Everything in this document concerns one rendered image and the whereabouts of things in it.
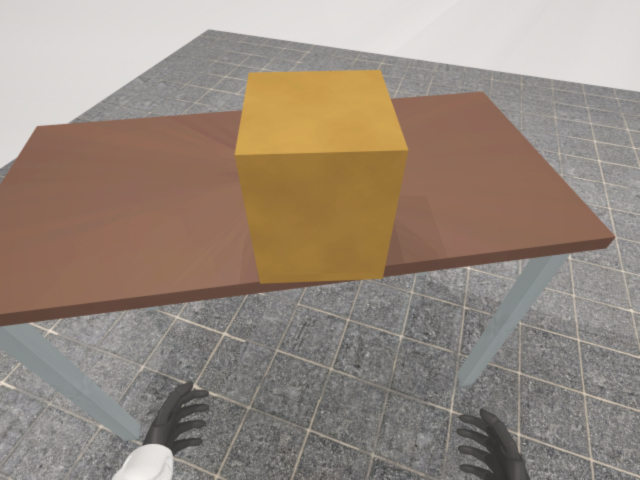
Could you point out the table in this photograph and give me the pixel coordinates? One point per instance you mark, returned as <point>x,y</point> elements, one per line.
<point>108,216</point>

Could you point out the robot left forearm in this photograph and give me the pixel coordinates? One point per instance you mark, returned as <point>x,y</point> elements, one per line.
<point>148,462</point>

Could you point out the carton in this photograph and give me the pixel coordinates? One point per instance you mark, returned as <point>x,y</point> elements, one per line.
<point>320,157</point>

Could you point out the robot right hand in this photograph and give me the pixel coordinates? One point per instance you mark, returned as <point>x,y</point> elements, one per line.
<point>505,461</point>

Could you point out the robot left hand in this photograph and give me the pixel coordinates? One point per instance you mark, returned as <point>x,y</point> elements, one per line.
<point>166,427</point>

